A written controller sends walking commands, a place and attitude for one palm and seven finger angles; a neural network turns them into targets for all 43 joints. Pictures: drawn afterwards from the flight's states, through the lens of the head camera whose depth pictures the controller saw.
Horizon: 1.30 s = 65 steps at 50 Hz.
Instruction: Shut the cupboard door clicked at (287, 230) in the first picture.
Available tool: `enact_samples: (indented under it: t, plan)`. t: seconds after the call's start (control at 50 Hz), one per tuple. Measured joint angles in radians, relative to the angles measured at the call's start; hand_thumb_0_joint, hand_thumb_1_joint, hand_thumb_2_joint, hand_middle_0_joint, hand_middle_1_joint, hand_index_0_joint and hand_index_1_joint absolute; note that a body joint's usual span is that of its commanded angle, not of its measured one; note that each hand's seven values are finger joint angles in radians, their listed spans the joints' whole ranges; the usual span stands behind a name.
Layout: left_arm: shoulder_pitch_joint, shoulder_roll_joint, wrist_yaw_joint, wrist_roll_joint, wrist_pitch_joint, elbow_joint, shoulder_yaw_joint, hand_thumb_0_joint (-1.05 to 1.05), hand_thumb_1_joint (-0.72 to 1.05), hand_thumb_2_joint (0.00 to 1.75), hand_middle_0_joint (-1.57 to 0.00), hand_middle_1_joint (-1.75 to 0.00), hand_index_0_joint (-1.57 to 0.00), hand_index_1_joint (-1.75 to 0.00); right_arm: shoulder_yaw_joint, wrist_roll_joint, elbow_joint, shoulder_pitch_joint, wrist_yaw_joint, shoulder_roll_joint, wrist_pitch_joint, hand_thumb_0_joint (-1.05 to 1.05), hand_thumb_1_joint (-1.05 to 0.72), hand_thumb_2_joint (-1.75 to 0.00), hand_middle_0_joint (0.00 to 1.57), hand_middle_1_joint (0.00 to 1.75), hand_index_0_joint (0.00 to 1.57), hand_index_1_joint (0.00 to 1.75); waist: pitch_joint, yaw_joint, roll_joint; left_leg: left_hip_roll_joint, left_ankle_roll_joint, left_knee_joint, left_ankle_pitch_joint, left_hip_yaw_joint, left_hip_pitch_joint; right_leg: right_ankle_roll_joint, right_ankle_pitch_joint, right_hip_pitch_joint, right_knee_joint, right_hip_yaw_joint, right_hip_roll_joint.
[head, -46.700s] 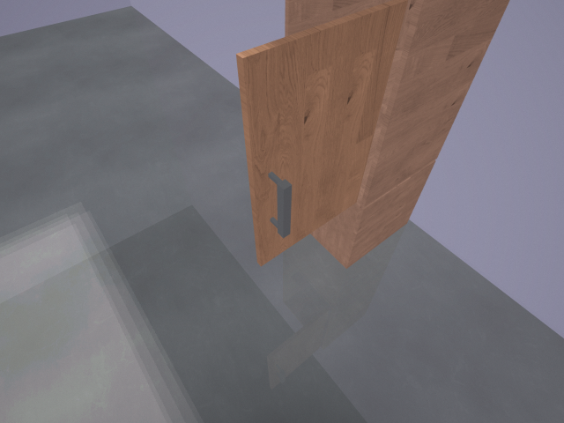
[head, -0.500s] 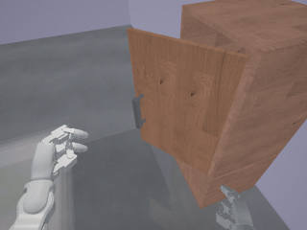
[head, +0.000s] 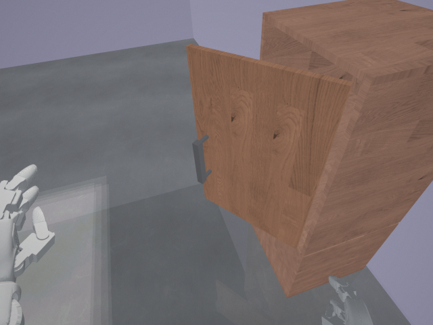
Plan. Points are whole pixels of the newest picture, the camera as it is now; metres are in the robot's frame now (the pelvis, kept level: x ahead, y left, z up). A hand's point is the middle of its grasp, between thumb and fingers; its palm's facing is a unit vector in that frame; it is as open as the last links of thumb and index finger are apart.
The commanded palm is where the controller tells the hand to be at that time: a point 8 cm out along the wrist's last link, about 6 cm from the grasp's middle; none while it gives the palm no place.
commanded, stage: draw the hand back to the body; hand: left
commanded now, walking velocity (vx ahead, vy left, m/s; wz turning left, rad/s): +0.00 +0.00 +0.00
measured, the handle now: (203, 159) +0.62 +0.13 -0.09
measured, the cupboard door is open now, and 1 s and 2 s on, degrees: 36 36 36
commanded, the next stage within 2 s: step back with the hand held close in 0.14 s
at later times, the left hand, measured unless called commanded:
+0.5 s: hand (51, 230) +0.20 +0.27 +0.15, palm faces +0.38 -0.79 -0.48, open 7.4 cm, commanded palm +0.14 +0.31 +0.18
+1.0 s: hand out of the picture +0.11 +0.29 +0.15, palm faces +0.46 -0.76 -0.45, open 7.4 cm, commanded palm +0.05 +0.32 +0.18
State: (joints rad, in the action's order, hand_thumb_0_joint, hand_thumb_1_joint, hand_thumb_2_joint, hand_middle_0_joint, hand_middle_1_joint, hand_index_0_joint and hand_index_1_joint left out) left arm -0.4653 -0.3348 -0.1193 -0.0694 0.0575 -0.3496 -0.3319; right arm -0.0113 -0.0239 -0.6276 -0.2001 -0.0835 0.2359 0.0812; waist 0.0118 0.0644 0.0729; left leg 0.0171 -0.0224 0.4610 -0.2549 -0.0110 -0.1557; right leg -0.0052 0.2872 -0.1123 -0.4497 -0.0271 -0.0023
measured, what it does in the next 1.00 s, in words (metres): shifts its weight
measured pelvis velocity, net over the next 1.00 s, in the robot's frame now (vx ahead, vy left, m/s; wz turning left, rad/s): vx -0.09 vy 0.02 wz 0.01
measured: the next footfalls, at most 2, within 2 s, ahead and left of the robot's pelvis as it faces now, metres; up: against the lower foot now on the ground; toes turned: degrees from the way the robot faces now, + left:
right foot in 1.54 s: -0.26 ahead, -0.11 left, +0.00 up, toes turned +7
left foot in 1.74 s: -0.19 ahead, +0.14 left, +0.00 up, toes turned +8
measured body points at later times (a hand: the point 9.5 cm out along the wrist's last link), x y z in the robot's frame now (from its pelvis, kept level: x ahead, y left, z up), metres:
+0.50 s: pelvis -0.01 +0.01 +0.00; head +0.00 -0.01 +0.45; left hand +0.17 +0.31 +0.17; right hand +0.17 -0.23 -0.09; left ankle +0.00 +0.11 -0.74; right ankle -0.02 -0.11 -0.74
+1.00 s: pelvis -0.09 +0.02 -0.02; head -0.09 +0.03 +0.43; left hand +0.08 +0.33 +0.17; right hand +0.09 -0.22 -0.09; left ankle +0.00 +0.11 -0.74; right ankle -0.02 -0.11 -0.74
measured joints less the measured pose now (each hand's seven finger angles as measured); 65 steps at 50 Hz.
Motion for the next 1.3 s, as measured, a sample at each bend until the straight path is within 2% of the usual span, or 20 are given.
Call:
enact_samples:
  t: [0.12,0.28,0.4,0.5,0.58,0.72,0.86,1.0,1.12,1.24,1.3]
  plan:
    - [-0.013,-0.017,0.0,0.005,0.01,-0.028,0.013,0.01,0.89,0.9,-0.22,-0.31,-0.22,-0.32,-0.005,0.003,-0.009,-0.007,-0.007,-0.011,0.023,0.02,-0.9,-0.9,0.2,0.3,0.2,0.3,0.003,-0.009,-0.017,-0.011,0.007,0.002,-0.003,-0.002,0.011,-0.007,-0.006,0.015,0.01,0.003,0.011]
    - [-0.003,-0.034,0.003,0.001,0.04,-0.026,-0.023,0.01,0.89,0.9,-0.21,-0.31,-0.21,-0.31,-0.002,0.002,-0.007,0.0,-0.002,-0.011,0.029,0.02,-0.9,-0.9,0.2,0.3,0.2,0.3,-0.001,-0.015,0.001,-0.013,0.006,-0.01,0.003,-0.009,0.019,-0.005,-0.014,0.02,0.02,0.009,0.012]
    - [-0.009,-0.043,0.011,0.009,0.096,0.007,-0.059,0.01,0.89,0.9,-0.21,-0.31,-0.21,-0.31,0.003,0.005,0.006,0.013,0.004,0.008,-0.016,0.01,-0.9,-0.9,0.2,0.3,0.2,0.3,0.01,-0.037,0.019,-0.022,0.0,0.044,-0.01,0.003,-0.073,-0.002,-0.027,-0.044,0.023,-0.003,0.022]
    - [-0.048,-0.045,0.01,0.009,0.097,-0.026,-0.041,0.01,0.89,0.9,-0.21,-0.31,-0.21,-0.31,0.016,0.004,0.015,0.021,-0.008,0.018,-0.051,0.02,-0.9,-0.9,0.2,0.3,0.2,0.3,-0.006,-0.048,-0.002,-0.004,-0.014,0.042,-0.003,-0.015,-0.101,0.015,-0.021,-0.091,-0.008,0.014,0.003]
    - [-0.069,-0.08,0.007,0.008,0.091,-0.081,-0.051,0.01,0.89,0.9,-0.21,-0.31,-0.21,-0.31,0.019,0.004,0.04,0.029,-0.018,0.014,-0.075,0.02,-0.9,-0.9,0.2,0.3,0.2,0.3,-0.017,-0.056,-0.023,0.005,-0.023,0.052,0.0,-0.026,-0.122,0.024,-0.019,-0.121,-0.036,0.024,-0.007]
    - [-0.082,-0.138,-0.006,0.004,0.11,-0.133,-0.111,0.01,0.89,0.9,-0.21,-0.31,-0.21,-0.31,0.011,0.006,0.077,0.041,-0.013,-0.007,-0.09,0.02,-0.9,-0.9,0.2,0.3,0.2,0.3,-0.009,-0.064,-0.048,0.005,-0.033,0.093,0.006,-0.039,-0.167,0.032,-0.028,-0.171,-0.078,0.035,-0.009]
    - [-0.073,-0.106,-0.011,0.02,0.132,-0.105,-0.112,0.01,0.89,0.9,-0.21,-0.31,-0.21,-0.31,-0.001,0.006,0.086,0.025,-0.01,-0.007,-0.07,0.01,-0.9,-0.9,0.21,0.3,0.2,0.3,0.0,-0.057,-0.049,0.0,-0.04,0.148,0.018,-0.033,-0.221,0.035,-0.043,-0.218,-0.125,0.028,-0.005]
    - [-0.034,-0.062,-0.019,0.055,0.154,-0.103,-0.099,0.01,0.89,0.9,-0.21,-0.31,-0.21,-0.31,-0.008,0.01,0.072,-0.018,-0.013,-0.008,-0.04,0.01,-0.9,-0.9,0.21,0.3,0.2,0.3,-0.018,-0.052,-0.063,-0.012,-0.046,0.225,-0.007,-0.019,-0.278,0.029,-0.046,-0.258,-0.185,0.008,0.004]
    - [0.014,-0.071,-0.026,0.07,0.189,-0.142,-0.113,0.01,0.89,0.9,-0.21,-0.31,-0.21,-0.31,-0.005,0.018,0.057,-0.047,-0.006,-0.013,-0.014,0.01,-0.9,-0.9,0.21,0.3,0.2,0.3,-0.042,-0.075,-0.08,-0.024,-0.04,0.281,-0.07,-0.023,-0.333,0.013,-0.041,-0.293,-0.236,0.014,0.018]
    - [-0.036,-0.09,-0.044,0.049,0.217,-0.186,-0.134,0.01,0.89,0.9,-0.21,-0.31,-0.21,-0.31,0.013,0.026,0.028,-0.028,0.014,-0.01,-0.016,0.02,-0.9,-0.9,0.21,0.3,0.2,0.3,-0.047,-0.069,-0.087,-0.005,-0.006,0.28,-0.156,-0.037,-0.371,0.012,-0.088,-0.336,-0.22,0.032,0.001]
    - [-0.037,-0.102,-0.05,0.042,0.216,-0.188,-0.124,0.01,0.89,0.9,-0.21,-0.31,-0.21,-0.31,0.015,0.022,0.019,-0.023,0.013,-0.008,-0.023,0.02,-0.9,-0.9,0.21,0.3,0.2,0.3,-0.049,-0.072,-0.087,0.0,-0.013,0.255,-0.141,-0.04,-0.381,0.016,-0.089,-0.348,-0.203,0.035,-0.004]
